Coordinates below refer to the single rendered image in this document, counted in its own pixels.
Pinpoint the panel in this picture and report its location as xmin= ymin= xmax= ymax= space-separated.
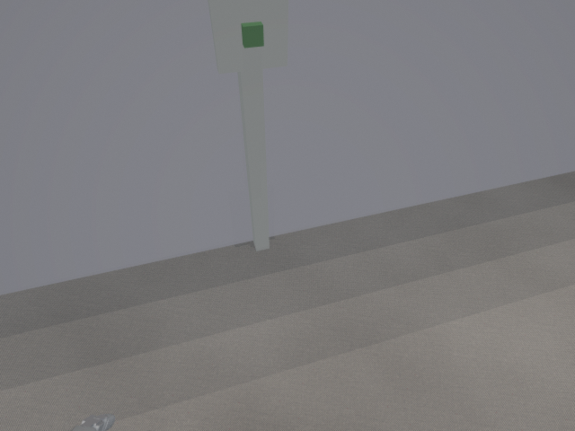
xmin=208 ymin=0 xmax=288 ymax=251

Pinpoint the button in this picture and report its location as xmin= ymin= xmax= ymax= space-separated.
xmin=241 ymin=22 xmax=264 ymax=48

